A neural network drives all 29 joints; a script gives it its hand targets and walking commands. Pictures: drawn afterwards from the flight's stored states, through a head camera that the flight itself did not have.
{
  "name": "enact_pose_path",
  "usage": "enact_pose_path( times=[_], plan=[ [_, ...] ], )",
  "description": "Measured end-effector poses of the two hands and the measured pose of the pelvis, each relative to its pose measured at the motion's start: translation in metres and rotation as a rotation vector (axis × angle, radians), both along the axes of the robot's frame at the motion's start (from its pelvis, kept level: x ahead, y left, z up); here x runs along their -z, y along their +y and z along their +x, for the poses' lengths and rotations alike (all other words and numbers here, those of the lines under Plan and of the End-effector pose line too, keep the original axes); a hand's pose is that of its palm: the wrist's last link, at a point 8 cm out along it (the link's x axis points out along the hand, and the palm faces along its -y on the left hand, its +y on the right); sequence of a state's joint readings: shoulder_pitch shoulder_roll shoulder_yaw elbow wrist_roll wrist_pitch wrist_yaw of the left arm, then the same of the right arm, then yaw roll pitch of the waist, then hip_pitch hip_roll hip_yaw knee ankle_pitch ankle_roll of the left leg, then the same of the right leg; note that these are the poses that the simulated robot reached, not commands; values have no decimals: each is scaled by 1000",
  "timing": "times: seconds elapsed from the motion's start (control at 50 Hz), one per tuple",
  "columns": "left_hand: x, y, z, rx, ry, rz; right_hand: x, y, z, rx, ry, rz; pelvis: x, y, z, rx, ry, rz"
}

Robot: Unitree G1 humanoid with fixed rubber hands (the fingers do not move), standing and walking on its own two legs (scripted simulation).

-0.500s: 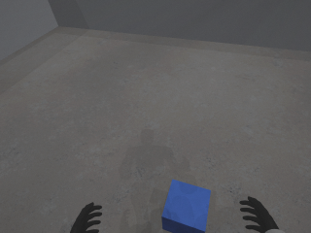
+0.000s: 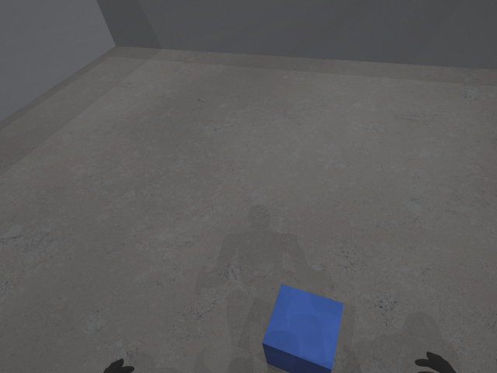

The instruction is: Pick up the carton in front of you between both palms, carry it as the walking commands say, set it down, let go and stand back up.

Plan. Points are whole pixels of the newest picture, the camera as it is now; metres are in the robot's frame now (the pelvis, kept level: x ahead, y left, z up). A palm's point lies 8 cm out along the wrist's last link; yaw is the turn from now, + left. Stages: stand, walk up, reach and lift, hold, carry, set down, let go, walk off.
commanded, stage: stand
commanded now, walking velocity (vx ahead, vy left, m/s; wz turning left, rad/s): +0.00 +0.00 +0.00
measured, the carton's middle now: (302, 335) +0.39 -0.08 -0.64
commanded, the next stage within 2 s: none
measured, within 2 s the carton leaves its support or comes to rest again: neither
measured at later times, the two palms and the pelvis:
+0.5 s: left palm out of the picture +0.10 +0.28 -0.08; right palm out of the picture +0.08 -0.29 -0.11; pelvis -0.01 +0.00 +0.00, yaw -1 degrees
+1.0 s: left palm out of the picture +0.08 +0.29 -0.09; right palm out of the picture +0.05 -0.29 -0.11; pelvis -0.02 +0.01 +0.01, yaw -2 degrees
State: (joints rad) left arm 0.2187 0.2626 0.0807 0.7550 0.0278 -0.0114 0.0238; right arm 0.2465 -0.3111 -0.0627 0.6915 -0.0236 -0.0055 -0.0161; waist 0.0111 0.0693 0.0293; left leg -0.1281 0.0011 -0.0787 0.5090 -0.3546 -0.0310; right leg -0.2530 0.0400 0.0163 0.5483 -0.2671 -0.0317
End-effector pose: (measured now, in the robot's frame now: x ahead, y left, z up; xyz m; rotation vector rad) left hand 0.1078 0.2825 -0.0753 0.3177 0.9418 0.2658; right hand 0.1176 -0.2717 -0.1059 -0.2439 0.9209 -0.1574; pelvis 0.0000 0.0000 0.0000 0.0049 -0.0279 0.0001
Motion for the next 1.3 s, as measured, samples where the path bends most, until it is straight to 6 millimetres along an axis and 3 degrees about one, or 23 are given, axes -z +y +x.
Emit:
enact_pose_path(
  times=[0.22,0.76,1.3],
  plan=[
    [8,-12,-1,8,21,-29,1,-13,-14,18,39,-30,-1,-6,-2,3,-10,2],
    [12,6,-19,20,90,-17,2,-18,-56,56,120,-57,-5,2,-16,28,-27,5],
    [17,15,-26,44,153,-11,2,-17,-76,97,172,-63,-8,10,-20,55,-24,6]
  ],
)
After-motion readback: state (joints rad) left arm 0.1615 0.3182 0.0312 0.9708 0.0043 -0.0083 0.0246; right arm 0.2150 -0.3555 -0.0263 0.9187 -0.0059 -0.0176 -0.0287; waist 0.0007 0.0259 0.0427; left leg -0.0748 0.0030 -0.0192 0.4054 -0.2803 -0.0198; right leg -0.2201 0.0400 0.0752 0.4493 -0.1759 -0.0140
